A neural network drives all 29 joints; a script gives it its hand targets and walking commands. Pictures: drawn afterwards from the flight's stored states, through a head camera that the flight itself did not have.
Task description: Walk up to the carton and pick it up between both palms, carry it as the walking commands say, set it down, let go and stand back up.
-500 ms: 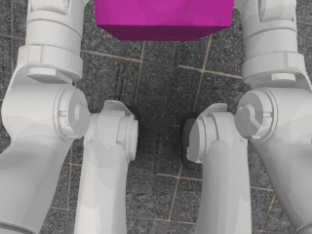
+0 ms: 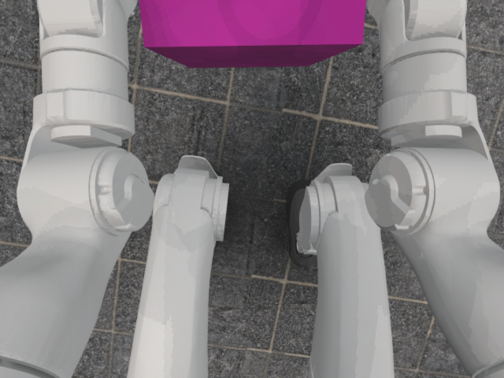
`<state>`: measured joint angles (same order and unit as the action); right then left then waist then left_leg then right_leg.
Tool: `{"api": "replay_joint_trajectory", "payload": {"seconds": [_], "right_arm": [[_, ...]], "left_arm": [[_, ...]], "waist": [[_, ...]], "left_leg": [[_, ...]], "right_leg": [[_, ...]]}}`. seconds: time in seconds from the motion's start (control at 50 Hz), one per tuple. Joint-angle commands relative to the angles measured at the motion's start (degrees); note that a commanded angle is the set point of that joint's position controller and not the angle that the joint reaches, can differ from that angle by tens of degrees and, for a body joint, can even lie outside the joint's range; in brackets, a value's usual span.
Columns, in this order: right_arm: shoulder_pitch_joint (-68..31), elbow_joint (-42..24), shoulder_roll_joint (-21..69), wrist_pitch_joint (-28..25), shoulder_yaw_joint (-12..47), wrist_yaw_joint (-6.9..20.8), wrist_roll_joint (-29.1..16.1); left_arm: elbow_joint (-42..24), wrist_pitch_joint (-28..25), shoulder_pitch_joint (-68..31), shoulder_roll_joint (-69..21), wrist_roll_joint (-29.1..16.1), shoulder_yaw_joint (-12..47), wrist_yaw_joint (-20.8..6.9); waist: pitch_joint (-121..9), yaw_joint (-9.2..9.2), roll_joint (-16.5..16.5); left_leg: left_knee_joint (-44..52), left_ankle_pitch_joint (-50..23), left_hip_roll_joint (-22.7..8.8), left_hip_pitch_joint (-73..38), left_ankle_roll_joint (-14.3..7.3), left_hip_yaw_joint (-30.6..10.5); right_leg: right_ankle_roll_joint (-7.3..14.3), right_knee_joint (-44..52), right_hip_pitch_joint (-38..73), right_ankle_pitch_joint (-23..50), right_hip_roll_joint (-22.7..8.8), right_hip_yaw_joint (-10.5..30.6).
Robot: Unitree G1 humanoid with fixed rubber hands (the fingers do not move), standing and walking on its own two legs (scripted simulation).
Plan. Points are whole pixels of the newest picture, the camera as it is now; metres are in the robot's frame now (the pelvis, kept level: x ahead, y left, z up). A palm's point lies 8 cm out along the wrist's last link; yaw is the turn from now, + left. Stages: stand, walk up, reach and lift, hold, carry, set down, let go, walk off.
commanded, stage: reach and lift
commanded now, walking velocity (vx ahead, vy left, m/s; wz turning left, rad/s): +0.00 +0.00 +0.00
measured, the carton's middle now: out of the picture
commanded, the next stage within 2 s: none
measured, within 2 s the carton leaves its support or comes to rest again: neither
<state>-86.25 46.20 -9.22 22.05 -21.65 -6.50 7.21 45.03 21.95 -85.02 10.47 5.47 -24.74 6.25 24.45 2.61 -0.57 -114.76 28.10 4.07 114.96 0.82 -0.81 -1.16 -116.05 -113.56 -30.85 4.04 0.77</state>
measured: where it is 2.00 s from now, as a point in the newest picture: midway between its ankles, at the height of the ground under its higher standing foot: (254, 233)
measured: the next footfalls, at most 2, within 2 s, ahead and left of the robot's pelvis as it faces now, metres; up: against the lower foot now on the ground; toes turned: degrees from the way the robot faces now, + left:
none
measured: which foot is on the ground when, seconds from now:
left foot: down 0.00-1.00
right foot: down 0.00-1.00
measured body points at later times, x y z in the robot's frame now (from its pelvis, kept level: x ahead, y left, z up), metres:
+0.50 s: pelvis +0.00 +0.00 +0.05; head +0.36 +0.02 +0.31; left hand +0.56 +0.18 -0.06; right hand +0.58 -0.12 -0.06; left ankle +0.15 +0.11 -0.39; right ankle +0.13 -0.12 -0.39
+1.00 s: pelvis +0.00 +0.00 +0.10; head +0.29 +0.01 +0.43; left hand +0.54 +0.16 +0.05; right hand +0.55 -0.13 +0.05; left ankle +0.15 +0.11 -0.39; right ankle +0.13 -0.12 -0.39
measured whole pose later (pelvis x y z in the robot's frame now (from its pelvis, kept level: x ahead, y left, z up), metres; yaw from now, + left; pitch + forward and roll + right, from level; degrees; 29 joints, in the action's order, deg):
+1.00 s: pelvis +0.00 +0.00 +0.10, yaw +0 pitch +27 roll +0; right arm -73.4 37.2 -3.9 26.5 -25.3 -3.2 11.6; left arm 36.0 25.7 -72.5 2.6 10.3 -27.7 5.4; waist 15.2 1.8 -1.5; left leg -95.1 24.3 3.2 98.1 0.8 -1.0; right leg -1.2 -96.5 -97.6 -26.2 4.8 2.5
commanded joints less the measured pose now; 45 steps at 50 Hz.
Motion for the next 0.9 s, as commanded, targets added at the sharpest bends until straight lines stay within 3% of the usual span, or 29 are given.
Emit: {"api": "replay_joint_trajectory", "payload": {"seconds": [0.0,0.04,0.08,0.12,0.14,0.18,0.2,0.26,0.28,0.3,0.32,0.34,0.36,0.4,0.42,0.48,0.5,0.52,0.54,0.56,0.58,0.6,0.62,0.68,0.74,0.8,0.82,0.84,0.88], "right_arm": [[-35.4,-3.0,60.8,-0.7,20.9,16.6,-6.8],[-36.6,-2.6,61.1,-0.9,19.9,17.1,-6.7],[-37.9,-7.7,62.1,-0.9,22.3,17.7,-7.9],[-35.6,-8.2,63.2,-0.8,23.4,18.3,-7.9],[-37.1,-8.6,63.2,-0.7,24.0,18.6,-8.2],[-32.0,-5.7,65.3,0.2,23.6,19.0,-7.1],[-33.7,-10.0,65.0,-0.3,27.0,18.9,-9.0],[-36.0,-15.2,64.9,-0.1,32.4,18.1,-12.6],[-39.4,-15.9,65.3,0.1,33.4,17.9,-13.2],[-39.3,-19.5,64.0,-0.1,34.3,17.9,-13.0],[-37.8,-17.7,64.8,0.4,34.9,17.8,-13.0],[-37.6,-19.6,64.0,0.1,36.5,17.4,-14.2],[-38.1,-22.3,65.9,0.6,39.7,16.7,-16.0],[-36.0,-17.1,61.0,1.3,37.6,16.0,-14.2],[-36.3,-23.2,60.8,0.8,39.4,15.5,-15.1],[-37.3,-24.6,59.7,1.6,38.4,14.5,-16.0],[-36.2,-23.3,58.4,1.9,36.2,14.5,-14.4],[-35.5,-22.1,60.3,2.0,37.1,14.5,-15.1],[-32.2,-16.6,59.2,2.2,33.5,14.9,-12.3],[-34.2,-19.1,60.0,1.6,34.1,15.1,-13.1],[-32.2,-14.3,59.9,1.8,32.2,15.4,-11.8],[-33.2,-15.2,60.3,1.4,32.1,15.8,-12.0],[-35.1,-15.5,61.5,1.6,31.6,16.0,-11.5],[-35.2,-9.7,64.5,1.2,28.7,17.0,-9.4],[-34.4,-9.4,65.4,1.2,26.7,18.1,-7.6],[-36.0,-12.9,66.8,1.5,28.8,18.2,-8.3],[-35.8,-9.7,66.8,1.9,27.3,18.4,-7.7],[-38.1,-13.0,67.5,1.3,29.4,18.4,-9.1],[-33.7,-8.6,68.4,2.0,27.0,18.3,-7.3]], "left_arm": [[-4.3,0.9,-38.3,-61.7,-8.7,29.0,-19.8],[-3.1,1.1,-36.3,-63.0,-6.8,27.6,-19.5],[-7.0,1.1,-37.7,-64.9,-7.5,29.7,-19.1],[-7.2,1.2,-35.0,-65.7,-7.2,29.7,-18.3],[-5.8,0.9,-33.1,-64.1,-5.7,28.0,-18.3],[-7.1,0.9,-32.7,-65.2,-5.8,28.4,-17.8],[-11.0,0.8,-34.0,-65.2,-7.1,31.0,-17.8],[-12.4,1.8,-32.5,-65.2,-8.3,34.1,-17.8],[-12.6,1.5,-33.4,-63.1,-8.2,33.5,-17.9],[-12.5,1.8,-30.6,-65.0,-7.7,34.4,-18.0],[-15.7,1.4,-34.3,-63.6,-9.0,35.8,-18.1],[-15.7,2.1,-33.6,-65.1,-9.8,37.7,-18.1],[-20.9,1.8,-36.2,-63.2,-11.7,40.1,-17.8],[-17.5,2.3,-36.8,-59.6,-12.4,40.2,-17.7],[-21.2,2.4,-35.9,-61.4,-13.9,42.8,-17.4],[-21.4,4.1,-34.6,-61.4,-13.8,43.0,-16.2],[-21.9,4.3,-36.0,-62.7,-14.1,43.5,-16.0],[-23.1,4.0,-36.6,-61.8,-13.9,43.2,-15.8],[-20.8,3.8,-38.7,-61.5,-13.4,42.3,-15.8],[-18.7,3.9,-35.5,-62.6,-12.7,42.3,-15.9],[-17.7,3.5,-37.4,-62.6,-11.7,40.4,-15.8],[-17.4,3.5,-37.3,-64.3,-12.1,40.9,-16.0],[-16.0,3.6,-37.6,-65.3,-12.2,40.3,-16.2],[-7.5,3.3,-32.0,-65.7,-8.4,33.6,-17.4],[-6.9,3.1,-31.7,-66.6,-6.8,30.4,-18.1],[-7.6,3.2,-29.8,-68.6,-6.9,29.8,-19.1],[-6.4,3.2,-30.4,-67.1,-5.8,28.9,-19.4],[-7.3,3.1,-31.2,-68.2,-6.4,30.1,-19.3],[-6.8,3.0,-31.0,-67.0,-5.2,29.2,-19.8]], "waist": [[-98.0,-3.49,2.1],[-96.0,-1.86,3.2],[-104.0,-1.06,3.5],[-104.2,-1.41,2.8],[-103.4,1.41,2.0],[-104.6,-0.34,-1.0],[-108.1,1.0,-1.5],[-117.9,2.69,-1.0],[-116.9,3.55,-4.0],[-120.9,3.18,-1.7],[-122.6,1.95,-4.0],[-128.3,1.67,-1.2],[-136.8,1.5,-3.3],[-132.5,-0.08,-2.6],[-137.7,-0.79,-1.7],[-136.7,-0.51,1.5],[-134.4,-2.32,3.2],[-134.6,-0.2,3.3],[-127.6,-4.65,3.2],[-125.9,-2.54,4.4],[-122.3,-3.11,4.5],[-122.1,-2.26,4.7],[-119.8,-3.19,3.7],[-110.5,-0.18,1.7],[-111.2,-0.67,-1.3],[-111.4,1.15,-4.0],[-110.0,0.93,-2.9],[-111.9,2.2,-2.8],[-107.6,1.02,-4.7]], "left_leg": [[11.1,-8.9,3.7,-34.7,0.7,5.2],[12.4,-7.5,3.7,-35.1,0.3,4.6],[12.2,-12.1,4.1,-39.7,0.8,4.7],[13.7,-14.3,4.3,-41.8,1.0,4.3],[14.2,-13.7,4.4,-40.6,0.5,4.7],[15.6,-12.5,4.5,-41.9,0.2,4.2],[15.3,-15.5,4.7,-42.5,0.3,4.4],[15.8,-18.9,4.8,-48.5,0.3,4.9],[15.5,-17.3,4.8,-45.1,-0.4,4.2],[16.4,-19.5,5.3,-47.9,0.1,5.1],[16.1,-18.4,5.2,-47.6,-0.1,4.8],[15.9,-20.3,5.1,-50.8,0.2,5.1],[15.3,-22.9,5.3,-54.4,0.2,5.0],[16.1,-20.3,4.6,-51.6,0.7,5.2],[15.4,-25.4,4.7,-56.5,1.3,5.3],[18.1,-23.1,4.8,-60.6,0.9,3.7],[18.6,-23.4,4.9,-61.0,1.4,4.2],[18.3,-22.8,4.8,-61.6,1.5,4.2],[19.2,-18.2,4.2,-57.4,1.7,3.5],[20.2,-17.5,4.3,-58.4,1.3,4.0],[20.8,-13.5,4.1,-56.2,1.4,4.1],[21.7,-14.1,4.0,-57.9,1.6,4.0],[22.6,-12.3,3.9,-56.6,1.3,3.8],[24.8,-6.7,4.2,-51.0,-0.4,4.0],[25.6,-6.7,4.6,-49.2,-0.1,4.4],[27.2,-7.8,5.0,-49.3,-0.3,4.2],[27.3,-6.1,4.9,-47.7,-0.5,3.9],[27.5,-7.6,4.9,-50.3,-0.6,4.0],[27.8,-5.7,4.4,-47.3,-0.5,4.1]], "right_leg": [[1.7,11.7,26.4,8.2,4.6,-4.4],[2.0,11.9,23.2,5.8,5.0,-5.0],[1.8,12.3,26.1,9.7,5.2,-4.9],[1.5,13.9,24.5,10.9,5.4,-5.2],[0.9,13.9,24.1,9.8,5.6,-4.7],[0.6,15.1,25.3,9.2,5.8,-5.8],[0.7,15.1,29.2,12.5,5.7,-4.8],[-0.6,15.9,36.1,15.8,5.9,-4.8],[-0.4,15.5,35.7,14.3,5.8,-4.8],[-0.6,16.2,38.1,16.2,6.3,-4.8],[-0.3,16.5,40.3,15.9,6.4,-4.3],[-0.2,16.0,42.7,18.5,6.5,-4.7],[-0.3,16.3,48.5,21.7,6.5,-4.1],[0.0,17.7,47.8,19.7,5.5,-3.9],[0.1,17.8,50.7,24.6,6.3,-3.9],[0.4,18.5,50.0,20.9,6.3,-4.4],[0.7,19.7,48.3,20.5,6.2,-4.3],[1.4,19.5,48.6,20.0,5.9,-4.0],[1.8,20.6,44.3,16.7,5.8,-4.2],[1.3,20.7,44.1,15.3,5.8,-4.2],[2.1,21.1,42.3,12.0,5.9,-4.0],[2.0,22.2,42.6,12.2,5.9,-4.3],[1.8,23.0,42.9,11.0,5.9,-4.1],[1.3,24.3,40.1,5.3,5.5,-3.7],[1.4,25.8,41.7,5.8,5.9,-4.0],[0.3,28.5,45.3,6.3,5.8,-3.4],[0.5,27.6,43.9,5.1,5.6,-3.2],[0.3,27.5,44.4,6.3,5.8,-3.7],[0.1,29.6,43.8,4.3,5.8,-3.4]]}}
